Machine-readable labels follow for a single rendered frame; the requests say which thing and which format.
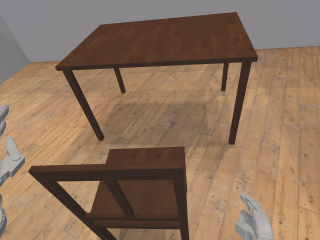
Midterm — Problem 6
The table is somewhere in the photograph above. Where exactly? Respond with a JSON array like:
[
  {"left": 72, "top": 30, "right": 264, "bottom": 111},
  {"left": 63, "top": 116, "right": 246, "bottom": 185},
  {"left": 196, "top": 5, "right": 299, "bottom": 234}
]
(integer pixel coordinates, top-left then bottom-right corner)
[{"left": 55, "top": 12, "right": 258, "bottom": 145}]

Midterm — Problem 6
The robot left hand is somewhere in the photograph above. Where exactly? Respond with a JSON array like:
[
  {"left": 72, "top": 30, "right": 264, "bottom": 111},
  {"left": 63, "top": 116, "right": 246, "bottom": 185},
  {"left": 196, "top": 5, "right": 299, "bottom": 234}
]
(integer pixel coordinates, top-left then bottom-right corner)
[{"left": 0, "top": 104, "right": 25, "bottom": 187}]

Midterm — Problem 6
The robot right hand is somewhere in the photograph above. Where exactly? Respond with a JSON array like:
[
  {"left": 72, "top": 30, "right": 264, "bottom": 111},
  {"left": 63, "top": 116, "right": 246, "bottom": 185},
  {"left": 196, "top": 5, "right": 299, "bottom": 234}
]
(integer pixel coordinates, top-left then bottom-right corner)
[{"left": 235, "top": 193, "right": 275, "bottom": 240}]

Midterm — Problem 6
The chair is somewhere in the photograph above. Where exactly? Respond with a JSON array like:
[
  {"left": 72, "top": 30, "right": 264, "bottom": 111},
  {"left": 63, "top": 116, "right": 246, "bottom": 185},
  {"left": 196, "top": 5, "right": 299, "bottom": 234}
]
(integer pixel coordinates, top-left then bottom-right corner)
[{"left": 28, "top": 146, "right": 190, "bottom": 240}]

